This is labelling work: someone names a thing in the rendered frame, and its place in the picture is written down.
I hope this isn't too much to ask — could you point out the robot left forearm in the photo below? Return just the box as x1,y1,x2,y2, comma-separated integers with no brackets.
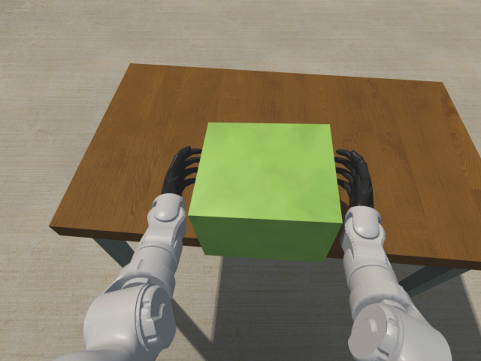
83,193,186,348

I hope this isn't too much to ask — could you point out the robot right hand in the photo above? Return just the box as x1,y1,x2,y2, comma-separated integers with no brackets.
334,149,374,208

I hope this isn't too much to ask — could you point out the table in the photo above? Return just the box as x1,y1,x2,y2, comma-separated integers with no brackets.
49,63,481,298

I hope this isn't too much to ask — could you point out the right robot upper arm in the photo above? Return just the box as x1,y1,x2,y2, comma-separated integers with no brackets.
348,303,452,361

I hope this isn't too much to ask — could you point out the robot left hand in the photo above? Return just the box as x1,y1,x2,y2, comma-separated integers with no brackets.
161,146,202,196

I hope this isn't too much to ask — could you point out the carton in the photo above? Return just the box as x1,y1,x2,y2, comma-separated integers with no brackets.
188,123,343,262

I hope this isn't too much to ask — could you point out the left robot upper arm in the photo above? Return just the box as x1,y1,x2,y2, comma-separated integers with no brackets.
52,283,177,361

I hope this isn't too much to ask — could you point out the robot right forearm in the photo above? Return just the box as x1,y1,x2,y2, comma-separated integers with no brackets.
340,206,432,327

